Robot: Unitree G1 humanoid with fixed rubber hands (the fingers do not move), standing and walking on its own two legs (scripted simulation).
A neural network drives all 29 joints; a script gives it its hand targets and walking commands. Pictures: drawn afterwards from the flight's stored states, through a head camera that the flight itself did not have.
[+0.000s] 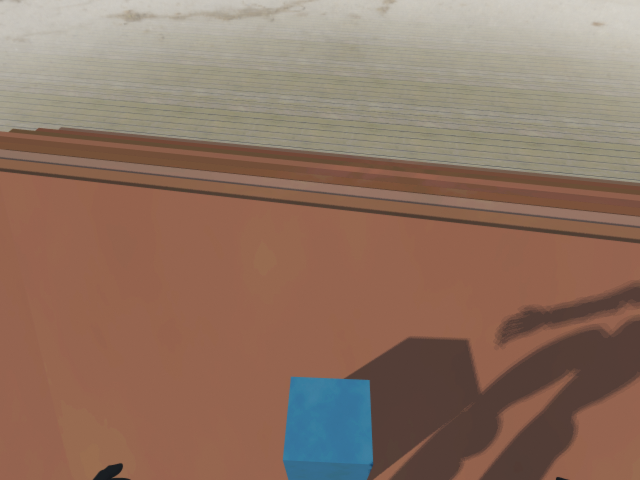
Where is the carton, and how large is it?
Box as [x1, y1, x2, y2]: [283, 377, 372, 479]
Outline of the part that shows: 291,377 283,453 283,462 288,479 366,479 372,465 369,380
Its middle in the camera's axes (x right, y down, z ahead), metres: +0.02 +0.52 +1.05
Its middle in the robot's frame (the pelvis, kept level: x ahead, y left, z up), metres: +0.38 +0.01 -0.66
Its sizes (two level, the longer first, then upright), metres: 0.210 0.200 0.250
